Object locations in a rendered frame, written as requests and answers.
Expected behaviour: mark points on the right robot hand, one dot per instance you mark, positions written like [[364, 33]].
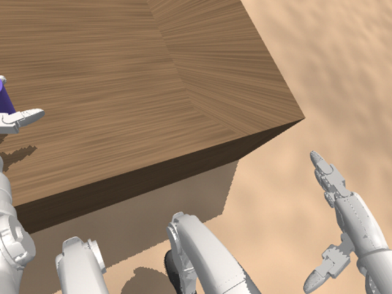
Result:
[[361, 232]]

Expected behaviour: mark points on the right robot arm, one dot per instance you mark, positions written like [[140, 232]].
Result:
[[376, 267]]

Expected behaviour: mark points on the right robot foot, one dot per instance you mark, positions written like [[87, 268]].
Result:
[[172, 272]]

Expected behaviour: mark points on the left robot arm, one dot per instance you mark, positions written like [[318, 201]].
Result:
[[16, 246]]

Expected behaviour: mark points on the can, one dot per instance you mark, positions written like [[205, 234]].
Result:
[[5, 102]]

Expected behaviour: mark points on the left robot hand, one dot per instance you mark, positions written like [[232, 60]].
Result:
[[10, 124]]

